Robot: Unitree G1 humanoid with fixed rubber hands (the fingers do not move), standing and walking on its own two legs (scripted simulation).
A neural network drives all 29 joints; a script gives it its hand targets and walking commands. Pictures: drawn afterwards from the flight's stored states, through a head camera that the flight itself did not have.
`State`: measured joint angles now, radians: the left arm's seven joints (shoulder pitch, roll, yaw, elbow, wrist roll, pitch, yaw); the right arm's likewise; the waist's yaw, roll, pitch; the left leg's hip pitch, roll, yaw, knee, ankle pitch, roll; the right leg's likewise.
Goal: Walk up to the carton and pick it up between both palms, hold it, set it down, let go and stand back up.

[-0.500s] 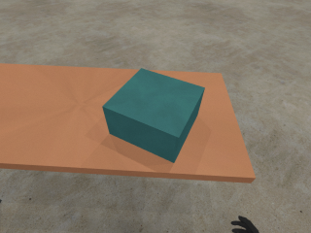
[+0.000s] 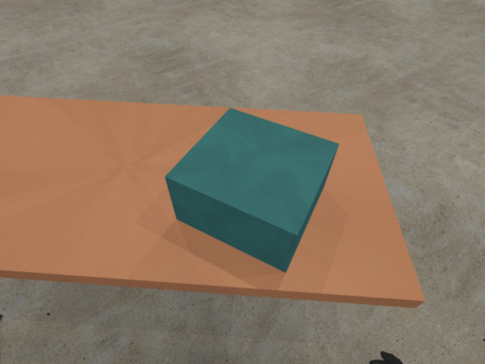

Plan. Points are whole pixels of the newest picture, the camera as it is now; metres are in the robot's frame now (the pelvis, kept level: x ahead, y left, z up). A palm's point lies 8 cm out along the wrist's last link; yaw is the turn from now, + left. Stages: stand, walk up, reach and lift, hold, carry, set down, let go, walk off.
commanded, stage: walk up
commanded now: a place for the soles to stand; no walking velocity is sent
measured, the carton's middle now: (255, 182) +0.48 -0.03 -0.02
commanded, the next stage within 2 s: reach and lift in 1.76 s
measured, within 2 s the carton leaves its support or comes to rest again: neither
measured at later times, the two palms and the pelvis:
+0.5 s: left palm out of the picture +0.13 +0.25 -0.08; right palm out of the picture +0.11 -0.26 -0.10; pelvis +0.01 +0.00 +0.01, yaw -1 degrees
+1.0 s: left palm out of the picture +0.11 +0.25 -0.09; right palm out of the picture +0.07 -0.26 -0.10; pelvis +0.00 +0.00 +0.01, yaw -6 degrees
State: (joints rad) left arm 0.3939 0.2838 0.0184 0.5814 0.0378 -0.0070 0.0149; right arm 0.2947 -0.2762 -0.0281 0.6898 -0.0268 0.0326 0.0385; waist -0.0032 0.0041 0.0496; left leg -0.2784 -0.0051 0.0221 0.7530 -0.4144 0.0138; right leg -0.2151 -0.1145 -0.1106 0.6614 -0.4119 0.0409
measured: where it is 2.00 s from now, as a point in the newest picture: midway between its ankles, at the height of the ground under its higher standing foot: outside the picture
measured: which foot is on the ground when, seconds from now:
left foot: down 0.00-1.00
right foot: down 0.00-0.06, up 0.08-0.28, down 0.30-1.00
